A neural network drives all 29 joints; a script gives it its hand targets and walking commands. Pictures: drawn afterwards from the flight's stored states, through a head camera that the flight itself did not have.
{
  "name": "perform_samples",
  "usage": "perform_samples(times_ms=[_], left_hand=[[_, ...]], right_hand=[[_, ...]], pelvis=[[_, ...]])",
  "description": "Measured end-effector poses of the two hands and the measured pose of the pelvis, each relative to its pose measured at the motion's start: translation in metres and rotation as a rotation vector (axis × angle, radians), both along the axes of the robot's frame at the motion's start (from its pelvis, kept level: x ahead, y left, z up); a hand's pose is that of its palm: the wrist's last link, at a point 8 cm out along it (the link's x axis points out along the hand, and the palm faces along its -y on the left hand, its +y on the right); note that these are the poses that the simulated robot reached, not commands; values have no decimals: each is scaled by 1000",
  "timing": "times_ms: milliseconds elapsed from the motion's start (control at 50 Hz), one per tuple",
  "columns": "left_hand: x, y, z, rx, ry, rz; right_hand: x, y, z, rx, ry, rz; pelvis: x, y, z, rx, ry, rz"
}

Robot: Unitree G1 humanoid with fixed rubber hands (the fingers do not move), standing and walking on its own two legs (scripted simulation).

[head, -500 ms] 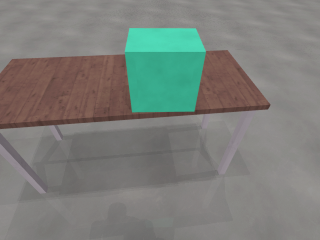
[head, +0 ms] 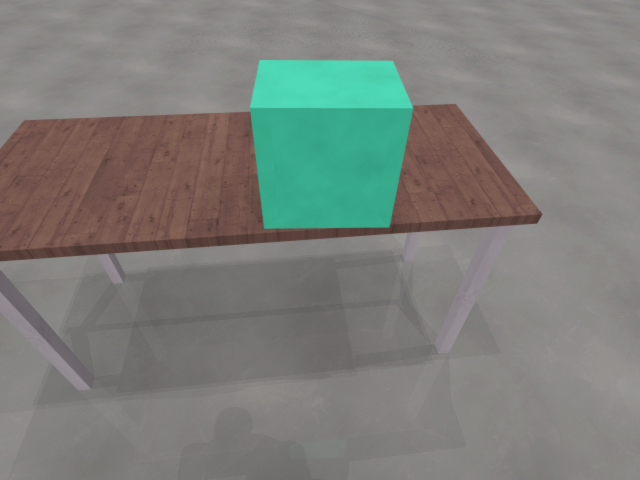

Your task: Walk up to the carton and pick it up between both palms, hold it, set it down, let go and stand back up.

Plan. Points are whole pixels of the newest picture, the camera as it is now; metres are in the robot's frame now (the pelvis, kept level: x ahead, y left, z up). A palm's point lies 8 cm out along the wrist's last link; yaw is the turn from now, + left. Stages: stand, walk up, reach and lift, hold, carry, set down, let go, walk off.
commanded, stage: stand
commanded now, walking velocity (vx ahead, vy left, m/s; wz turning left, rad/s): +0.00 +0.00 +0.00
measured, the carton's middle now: (326, 146) +0.75 -0.03 +0.04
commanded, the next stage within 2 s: walk up in 0.20 s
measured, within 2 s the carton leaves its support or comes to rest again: neither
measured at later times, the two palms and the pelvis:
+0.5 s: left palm out of the picture -0.02 +0.21 -0.15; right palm out of the picture -0.01 -0.21 -0.15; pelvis +0.03 +0.00 +0.00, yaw +0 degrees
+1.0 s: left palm (178, 403) +0.31 +0.23 -0.16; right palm out of the picture +0.08 -0.24 -0.16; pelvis +0.21 -0.01 -0.04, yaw +3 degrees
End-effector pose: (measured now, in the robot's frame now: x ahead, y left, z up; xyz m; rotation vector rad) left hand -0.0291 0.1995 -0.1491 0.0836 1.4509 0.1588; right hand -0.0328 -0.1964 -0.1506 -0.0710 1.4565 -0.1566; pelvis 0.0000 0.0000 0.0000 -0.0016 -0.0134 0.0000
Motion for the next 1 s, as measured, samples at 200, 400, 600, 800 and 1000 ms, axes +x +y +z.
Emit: perform_samples(times_ms=[200,400,600,800,1000], left_hand=[[-4,-7,0,-18,34,4],[3,-5,2,-3,36,8],[18,28,-13,44,13,27],[112,62,-8,65,25,-93],[340,27,-14,83,-363,-146]], right_hand=[[-3,3,1,10,34,1],[7,-4,1,-4,28,-2],[41,-29,-3,-76,-20,77],[77,-14,14,-112,-2,8],[115,-39,-5,-63,202,49]], pelvis=[[4,-1,0,2,10,0],[13,-2,1,1,11,0],[46,3,-17,-14,-5,30],[119,15,-14,-15,4,27],[208,-12,-41,-8,-34,57]])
